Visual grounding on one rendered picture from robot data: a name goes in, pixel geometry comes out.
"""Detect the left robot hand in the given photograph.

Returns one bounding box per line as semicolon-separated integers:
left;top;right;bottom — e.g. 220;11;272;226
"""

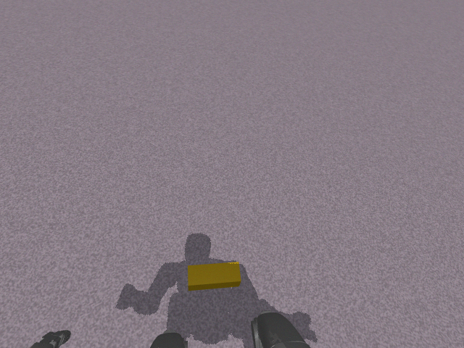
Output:
30;330;71;348

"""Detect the carton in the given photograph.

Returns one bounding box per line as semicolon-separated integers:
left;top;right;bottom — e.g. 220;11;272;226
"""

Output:
188;262;241;291

